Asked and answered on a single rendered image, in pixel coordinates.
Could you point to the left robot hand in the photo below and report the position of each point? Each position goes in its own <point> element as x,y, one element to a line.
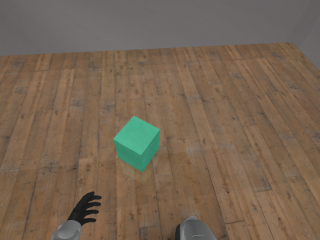
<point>80,211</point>

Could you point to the carton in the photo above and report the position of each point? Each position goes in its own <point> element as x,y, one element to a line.
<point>137,143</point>

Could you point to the left robot forearm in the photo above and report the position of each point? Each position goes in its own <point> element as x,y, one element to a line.
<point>68,230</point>

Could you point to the right robot thigh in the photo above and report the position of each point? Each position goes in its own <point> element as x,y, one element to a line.
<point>195,230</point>

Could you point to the right robot shin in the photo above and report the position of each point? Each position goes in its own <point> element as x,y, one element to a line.
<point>191,218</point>

